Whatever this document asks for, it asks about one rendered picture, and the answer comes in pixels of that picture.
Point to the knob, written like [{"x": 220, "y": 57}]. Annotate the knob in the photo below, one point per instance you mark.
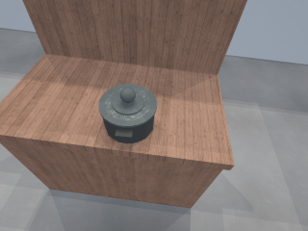
[{"x": 127, "y": 95}]

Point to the table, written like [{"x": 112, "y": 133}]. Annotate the table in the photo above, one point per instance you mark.
[{"x": 50, "y": 121}]

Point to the pot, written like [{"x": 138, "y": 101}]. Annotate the pot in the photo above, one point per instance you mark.
[{"x": 129, "y": 134}]

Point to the lid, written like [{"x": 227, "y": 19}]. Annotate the lid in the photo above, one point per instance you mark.
[{"x": 127, "y": 115}]

